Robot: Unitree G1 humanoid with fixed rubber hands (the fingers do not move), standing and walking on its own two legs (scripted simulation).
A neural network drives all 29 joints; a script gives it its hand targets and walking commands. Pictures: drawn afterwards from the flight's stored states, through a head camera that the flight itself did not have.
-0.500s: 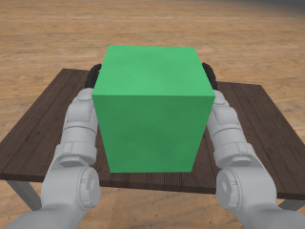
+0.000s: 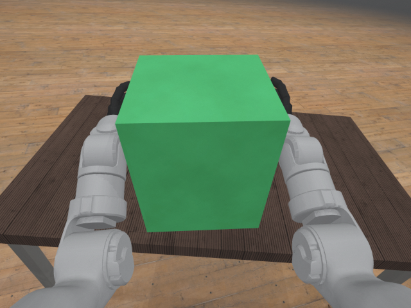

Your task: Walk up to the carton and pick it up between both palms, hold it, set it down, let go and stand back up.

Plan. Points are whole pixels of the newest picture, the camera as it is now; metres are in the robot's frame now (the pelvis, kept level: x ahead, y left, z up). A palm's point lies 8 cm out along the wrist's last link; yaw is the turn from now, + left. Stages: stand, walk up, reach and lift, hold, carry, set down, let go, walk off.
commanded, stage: reach and lift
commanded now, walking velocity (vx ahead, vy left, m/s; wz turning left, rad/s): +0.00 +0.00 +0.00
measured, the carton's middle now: (201, 145) +0.36 +0.02 +0.19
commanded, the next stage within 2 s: hold in 0.12 s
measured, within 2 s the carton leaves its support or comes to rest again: neither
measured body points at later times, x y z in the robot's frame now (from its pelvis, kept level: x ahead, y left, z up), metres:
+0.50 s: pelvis +0.00 +0.00 +0.00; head -0.05 +0.03 +0.45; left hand +0.40 +0.18 +0.22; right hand +0.41 -0.13 +0.24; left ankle +0.07 +0.14 -0.74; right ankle +0.01 -0.11 -0.74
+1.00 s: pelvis +0.00 +0.00 +0.00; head -0.05 +0.03 +0.45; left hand +0.40 +0.18 +0.22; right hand +0.41 -0.12 +0.24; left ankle +0.07 +0.14 -0.74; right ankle +0.01 -0.11 -0.74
